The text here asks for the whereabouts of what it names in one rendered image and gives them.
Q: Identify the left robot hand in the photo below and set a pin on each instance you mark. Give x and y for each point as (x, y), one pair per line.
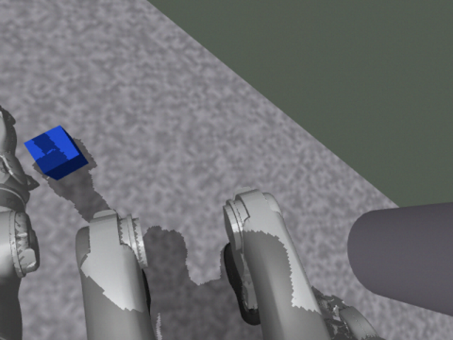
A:
(8, 140)

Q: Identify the right robot foot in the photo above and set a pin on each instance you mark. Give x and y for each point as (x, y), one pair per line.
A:
(250, 316)

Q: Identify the left robot arm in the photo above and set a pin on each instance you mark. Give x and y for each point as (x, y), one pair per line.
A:
(19, 250)

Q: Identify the right robot hand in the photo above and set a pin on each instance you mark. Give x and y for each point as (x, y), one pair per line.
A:
(352, 325)

